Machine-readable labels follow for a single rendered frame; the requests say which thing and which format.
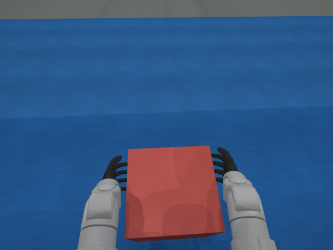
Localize left robot hand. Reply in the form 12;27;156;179
103;155;127;191

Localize right robot hand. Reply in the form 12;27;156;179
211;147;238;183

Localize carton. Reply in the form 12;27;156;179
124;146;225;242

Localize robot left forearm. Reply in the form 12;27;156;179
76;179;121;250

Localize robot right forearm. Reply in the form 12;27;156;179
223;171;277;250

